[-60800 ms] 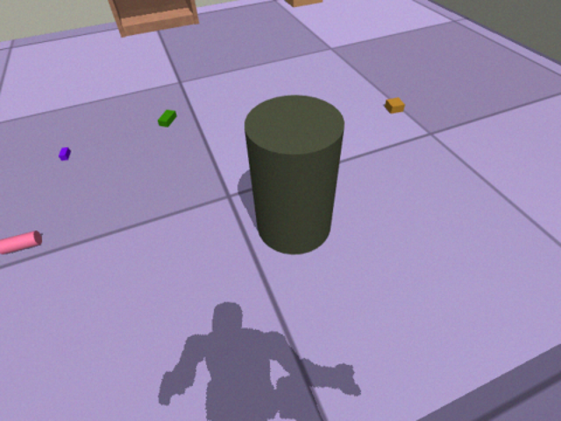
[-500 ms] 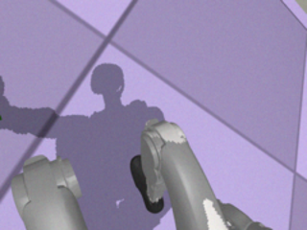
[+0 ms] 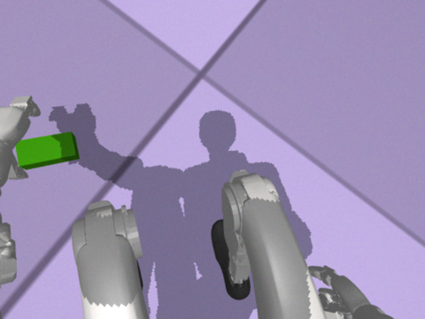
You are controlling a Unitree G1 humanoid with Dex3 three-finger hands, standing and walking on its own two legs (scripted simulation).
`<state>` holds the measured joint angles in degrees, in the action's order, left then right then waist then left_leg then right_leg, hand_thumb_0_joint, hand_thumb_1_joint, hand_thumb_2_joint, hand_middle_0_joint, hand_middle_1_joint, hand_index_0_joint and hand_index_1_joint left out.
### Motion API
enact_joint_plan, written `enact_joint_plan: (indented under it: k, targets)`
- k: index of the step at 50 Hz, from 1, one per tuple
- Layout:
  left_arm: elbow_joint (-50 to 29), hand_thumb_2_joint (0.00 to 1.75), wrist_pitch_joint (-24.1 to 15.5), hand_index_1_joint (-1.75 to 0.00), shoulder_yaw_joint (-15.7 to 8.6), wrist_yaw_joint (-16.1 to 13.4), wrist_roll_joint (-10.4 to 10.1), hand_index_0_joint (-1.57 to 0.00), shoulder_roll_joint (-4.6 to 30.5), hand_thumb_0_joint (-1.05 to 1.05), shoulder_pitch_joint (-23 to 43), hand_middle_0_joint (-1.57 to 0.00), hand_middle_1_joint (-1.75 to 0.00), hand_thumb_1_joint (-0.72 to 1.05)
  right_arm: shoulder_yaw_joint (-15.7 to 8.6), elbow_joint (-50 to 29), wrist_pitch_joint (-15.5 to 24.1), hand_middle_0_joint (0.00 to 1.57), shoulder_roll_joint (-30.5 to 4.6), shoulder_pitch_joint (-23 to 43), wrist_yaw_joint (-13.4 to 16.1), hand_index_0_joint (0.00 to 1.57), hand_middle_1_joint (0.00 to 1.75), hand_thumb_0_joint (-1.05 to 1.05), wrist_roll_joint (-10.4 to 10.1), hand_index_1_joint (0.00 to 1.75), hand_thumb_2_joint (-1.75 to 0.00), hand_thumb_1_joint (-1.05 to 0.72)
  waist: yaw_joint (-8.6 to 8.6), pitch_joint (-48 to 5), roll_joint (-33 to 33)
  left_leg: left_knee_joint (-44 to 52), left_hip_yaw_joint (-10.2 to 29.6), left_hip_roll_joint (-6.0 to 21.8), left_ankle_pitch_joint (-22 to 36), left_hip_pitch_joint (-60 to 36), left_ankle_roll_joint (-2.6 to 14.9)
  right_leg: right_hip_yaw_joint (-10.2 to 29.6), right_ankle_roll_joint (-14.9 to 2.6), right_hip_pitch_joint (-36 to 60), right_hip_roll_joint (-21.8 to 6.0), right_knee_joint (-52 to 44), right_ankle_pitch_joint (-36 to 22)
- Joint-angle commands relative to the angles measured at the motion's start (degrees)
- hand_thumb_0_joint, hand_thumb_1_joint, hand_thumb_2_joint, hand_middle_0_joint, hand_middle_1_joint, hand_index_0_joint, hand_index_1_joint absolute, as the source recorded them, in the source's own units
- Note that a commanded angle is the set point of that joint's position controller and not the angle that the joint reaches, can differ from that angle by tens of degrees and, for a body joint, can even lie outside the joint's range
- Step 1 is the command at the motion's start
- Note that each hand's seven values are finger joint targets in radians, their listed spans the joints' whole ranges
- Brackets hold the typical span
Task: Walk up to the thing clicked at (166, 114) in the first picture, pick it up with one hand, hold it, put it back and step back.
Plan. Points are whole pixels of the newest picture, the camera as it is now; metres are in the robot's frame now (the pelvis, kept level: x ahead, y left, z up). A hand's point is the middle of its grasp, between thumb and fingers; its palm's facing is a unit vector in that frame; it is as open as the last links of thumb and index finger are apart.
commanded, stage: withdraw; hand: left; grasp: from above
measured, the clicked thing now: (48, 150) +0.49 +0.29 -0.32
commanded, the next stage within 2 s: home in 0.16 s
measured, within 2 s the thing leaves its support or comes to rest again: neither
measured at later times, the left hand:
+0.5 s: hand out of the picture +0.48 +0.32 -0.12, palm faces -0.36 -0.12 -0.92, open 12.5 cm
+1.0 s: hand out of the picture +0.29 +0.25 +0.10, palm faces -0.12 -0.81 -0.57, open 7.5 cm
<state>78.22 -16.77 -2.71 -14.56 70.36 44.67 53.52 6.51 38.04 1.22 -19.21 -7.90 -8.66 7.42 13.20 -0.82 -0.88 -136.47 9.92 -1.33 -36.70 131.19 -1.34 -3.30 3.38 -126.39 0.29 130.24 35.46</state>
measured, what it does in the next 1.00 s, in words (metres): rises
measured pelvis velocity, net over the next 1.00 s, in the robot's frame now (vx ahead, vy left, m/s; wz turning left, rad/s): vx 0.02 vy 0.00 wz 0.10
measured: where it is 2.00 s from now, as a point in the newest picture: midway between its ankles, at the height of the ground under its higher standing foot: (185, 291)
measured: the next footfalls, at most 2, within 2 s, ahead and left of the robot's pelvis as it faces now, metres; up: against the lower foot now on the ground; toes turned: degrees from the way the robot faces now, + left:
none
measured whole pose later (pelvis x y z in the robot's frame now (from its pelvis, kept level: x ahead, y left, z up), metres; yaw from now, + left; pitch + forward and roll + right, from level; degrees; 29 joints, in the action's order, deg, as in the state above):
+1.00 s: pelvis +0.02 +0.00 +0.20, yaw +6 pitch +28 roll -5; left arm 18.9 10.9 -1.3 -2.6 18.2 21.9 4.5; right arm -0.7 31.8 2.8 -14.7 -3.3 0.2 -1.3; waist 3.0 -12.0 1.7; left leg -100.9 5.4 0.3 -35.2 93.9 -1.0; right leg -1.9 2.3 -91.1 -1.5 97.4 34.4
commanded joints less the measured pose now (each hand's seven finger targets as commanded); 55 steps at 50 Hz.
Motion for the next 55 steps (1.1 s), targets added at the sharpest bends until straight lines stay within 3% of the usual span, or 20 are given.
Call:
enact_joint_plan:
  k: [1,5,9,11,12,14,15,18,22,24,26,27,29,33,36,41,42,45,52,55]
  targets:
    - [-2.12,0.95,-1.99,-0.94,-2.44,-8.35,3.79,-0.13,14.90,0.00,21.94,-0.13,-0.94,-0.43,-3.77,0.06,0.14,0.20,-12.28,-10.14,1.22,0.20,0.30,0.00,1.11,0.30,-0.89,-0.89,3.54,-35.74,18.58,12.45,-6.93,-0.06,3.58,-26.38,2.24,-5.27,-5.74,14.83,2.50,-11.36,-4.37]
    - [-1.98,0.94,-1.29,-0.94,-4.54,-13.63,5.19,-0.13,18.76,0.00,27.56,-0.13,-0.94,-0.43,-3.80,1.16,0.96,0.20,-13.75,-11.37,1.83,0.20,0.30,0.00,2.37,0.30,-0.89,-0.89,3.81,-37.60,21.36,12.25,-6.55,0.10,2.41,-27.73,2.07,-6.24,-5.64,12.72,2.20,-10.42,-3.18]
    - [-1.47,0.92,2.05,-0.91,-4.40,-16.15,5.44,-0.16,17.67,0.00,27.02,-0.15,-0.92,-0.41,-4.95,2.10,2.58,0.20,-14.13,-12.06,1.58,0.20,0.30,0.00,2.73,0.30,-0.89,-0.89,4.30,-39.05,25.44,12.98,-6.35,0.39,2.82,-30.81,1.82,-7.31,-5.48,9.89,1.76,-8.23,-4.77]
    - [-4.43,0.91,3.63,-0.90,-5.72,-16.36,4.54,-0.16,19.55,0.00,27.41,-0.16,-0.91,-0.41,-5.40,1.91,3.13,0.20,-14.63,-12.12,1.37,0.20,0.30,0.00,2.40,0.30,-0.90,-0.90,3.09,-42.35,27.16,13.65,-6.33,0.41,4.39,-31.80,1.74,-7.27,-5.59,10.25,1.46,-7.99,-6.65]
    - [-2.40,0.90,5.09,-0.89,-5.21,-15.86,4.09,-0.18,17.77,0.00,23.84,-0.17,-0.90,-0.39,-5.63,1.72,3.37,0.20,-14.20,-12.34,1.11,0.20,0.30,0.00,2.16,0.30,-0.89,-0.89,2.76,-43.04,26.37,13.91,-6.36,0.35,5.07,-32.66,1.71,-7.09,-5.79,10.84,1.44,-7.89,-7.51]
    - [-5.82,0.92,7.09,-0.73,-6.20,-14.97,2.74,-0.22,18.72,0.00,22.78,-0.25,-0.74,-0.23,-6.48,1.76,3.36,0.20,-14.15,-12.65,0.72,0.20,0.30,0.00,1.45,0.30,-0.89,-0.88,0.67,-46.84,28.51,15.43,-6.66,0.37,7.09,-34.61,1.54,-6.76,-6.01,12.09,1.28,-8.11,-9.19]
    - [-6.24,0.85,8.25,-0.81,-6.71,-14.20,1.76,-0.22,18.56,0.00,20.86,-0.20,-0.82,-0.31,-6.87,1.89,3.23,0.20,-14.14,-13.17,0.56,0.20,0.30,0.00,1.09,0.30,-0.89,-0.89,0.12,-47.62,28.53,16.35,-6.70,0.30,8.35,-35.55,1.41,-6.55,-6.13,13.08,1.23,-8.39,-10.18]
    - [-6.58,0.82,11.05,-0.57,-5.84,-10.72,-1.13,-0.20,15.13,0.00,17.68,-0.22,-0.58,-0.11,-7.80,2.44,2.56,0.20,-13.25,-14.38,-0.04,0.20,0.30,0.00,0.06,0.30,-0.90,-0.89,-0.71,-47.04,25.96,17.73,-7.17,0.05,10.30,-35.15,1.81,-5.71,-6.14,15.24,1.21,-10.27,-11.62]
    - [-14.32,0.79,12.69,-0.46,-7.00,-4.66,-8.17,-0.19,13.54,0.00,10.38,-0.20,-0.45,0.15,-9.42,1.19,1.64,0.20,-12.47,-15.54,-0.48,0.20,0.30,0.00,-1.93,0.30,-0.90,-0.89,-3.09,-49.52,20.14,19.31,-8.14,-0.27,12.26,-33.85,2.87,-4.31,-5.64,23.49,1.33,-14.87,-13.15]
    - [-21.22,0.78,13.27,-0.39,-4.57,-0.82,-12.54,-0.18,7.35,0.00,5.01,-0.19,-0.38,0.30,-10.20,0.41,0.88,0.20,-11.56,-15.80,-0.50,0.20,0.30,0.00,-3.03,0.30,-0.90,-0.89,-3.53,-50.96,17.89,22.01,-7.70,-0.16,13.48,-36.01,2.84,-4.13,-5.55,27.17,1.27,-17.27,-14.19]
    - [-30.97,0.77,14.08,-0.32,-4.30,2.77,-17.70,-0.18,5.70,0.00,0.13,-0.18,-0.31,0.46,-11.09,-1.48,0.22,0.20,-11.66,-14.89,0.13,0.20,0.30,0.00,-4.32,0.30,-0.90,-0.90,-4.29,-49.78,15.53,24.91,-6.88,0.03,12.61,-37.85,2.88,-3.90,-5.56,28.48,1.23,-20.50,-13.44]
    - [-33.70,0.81,14.63,-0.30,-6.17,4.26,-20.21,-0.18,6.31,0.00,-3.72,-0.19,-0.29,0.54,-11.57,-2.63,-0.19,0.20,-12.00,-14.28,0.48,0.20,0.30,0.00,-4.77,0.30,-0.90,-0.90,-5.12,-49.60,13.94,26.46,-6.19,-0.14,11.24,-37.99,2.86,-3.79,-5.60,29.55,1.11,-21.66,-12.31]
    - [-39.19,0.88,15.53,-0.30,-4.63,7.40,-25.17,-0.20,1.42,0.00,-10.15,-0.20,-0.30,0.70,-11.70,-4.18,-0.75,0.20,-10.87,-12.67,1.30,0.20,0.30,0.00,-5.36,0.30,-0.90,-0.90,-5.33,-47.29,11.16,28.45,-6.26,0.17,10.50,-38.03,2.94,-3.18,-5.43,31.39,1.23,-23.99,-12.14]
    - [-52.63,0.90,16.28,-0.30,-5.14,10.82,-33.54,-0.20,-1.04,0.00,-15.28,-0.20,-0.30,0.90,-11.98,-6.11,-0.68,0.20,-9.29,-9.56,3.52,0.20,0.30,0.00,-6.28,0.30,-0.90,-0.90,-6.66,-43.65,8.40,33.36,-5.50,0.62,5.54,-40.48,3.11,-1.92,-5.46,33.99,0.80,-29.41,-8.10]
    - [-60.23,0.90,16.69,-0.30,-5.19,11.41,-37.95,-0.20,-3.19,0.00,-19.03,-0.20,-0.30,0.90,-12.43,-7.92,-0.17,0.20,-7.64,-7.02,4.64,0.20,0.30,0.00,-7.01,0.30,-0.90,-0.90,-8.19,-45.47,9.71,36.83,-6.01,1.14,5.17,-45.39,2.98,-0.75,-5.14,37.58,0.51,-32.52,-8.01]
    - [-63.91,0.90,19.48,-0.30,-3.69,10.32,-42.77,-0.20,-9.17,0.00,-28.46,-0.20,-0.30,0.90,-11.76,-8.74,1.17,0.20,-6.51,-3.31,7.03,0.20,0.30,0.00,-8.15,0.30,-0.90,-0.90,-8.44,-38.10,11.74,47.08,-4.09,1.84,-1.15,-52.06,2.36,-0.66,-4.94,39.46,0.11,-37.85,-3.60]
    - [-66.46,0.90,20.40,-0.30,-4.51,10.14,-44.11,-0.20,-8.52,0.00,-29.13,-0.20,-0.30,0.90,-11.67,-9.28,1.55,0.20,-6.37,-2.46,7.48,0.20,0.30,0.00,-8.34,0.30,-0.90,-0.90,-9.00,-38.40,12.11,48.79,-3.88,1.96,-2.33,-54.12,2.32,-0.61,-4.93,41.01,0.18,-39.26,-2.77]
    - [-69.70,0.90,23.61,-0.30,-2.34,10.37,-49.08,-0.20,-13.23,0.00,-34.96,-0.20,-0.30,0.90,-11.31,-10.66,2.76,0.20,-5.43,-0.52,8.72,0.20,0.30,0.00,-8.84,0.30,-0.90,-0.90,-8.03,-37.55,9.91,52.23,-4.34,1.70,-2.31,-57.50,2.47,-0.10,-4.72,45.95,0.15,-44.04,-2.32]
    - [-77.47,0.90,29.74,-0.30,-3.04,9.93,-60.45,-0.20,-15.74,0.00,-46.33,-0.20,-0.30,0.90,-9.69,-12.84,5.25,0.20,-3.26,1.46,11.64,0.20,0.30,0.00,-9.43,0.30,-0.90,-0.90,-8.17,-32.33,8.07,60.30,-5.05,1.55,-0.66,-66.17,2.65,1.43,-4.40,56.88,0.04,-54.83,-2.41]
    - [-78.34,0.90,31.43,-0.30,-2.84,9.49,-63.72,-0.20,-18.03,0.00,-50.49,-0.20,-0.30,0.90,-8.75,-13.35,6.30,0.20,-2.36,0.80,12.70,0.20,0.30,0.00,-9.74,0.30,-0.90,-0.90,-8.01,-28.40,7.74,65.29,-3.57,1.85,-0.96,-70.40,2.39,1.44,-4.33,59.90,0.02,-58.36,-2.36]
